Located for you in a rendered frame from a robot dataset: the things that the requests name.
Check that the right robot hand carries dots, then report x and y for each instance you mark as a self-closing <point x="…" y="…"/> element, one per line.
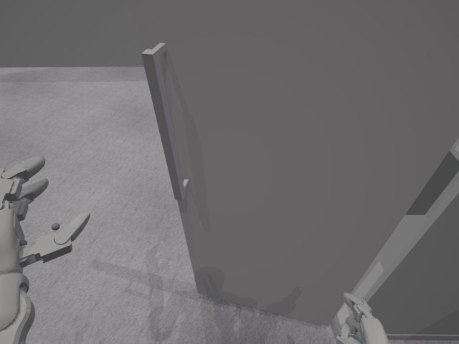
<point x="368" y="331"/>

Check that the robot left forearm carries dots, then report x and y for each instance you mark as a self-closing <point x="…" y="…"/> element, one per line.
<point x="16" y="309"/>

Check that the fridge door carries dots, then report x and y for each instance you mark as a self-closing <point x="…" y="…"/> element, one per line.
<point x="306" y="129"/>

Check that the left robot hand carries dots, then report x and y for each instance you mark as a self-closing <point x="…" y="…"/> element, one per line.
<point x="14" y="200"/>

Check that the handle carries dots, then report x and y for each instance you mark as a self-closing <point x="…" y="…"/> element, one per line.
<point x="157" y="89"/>

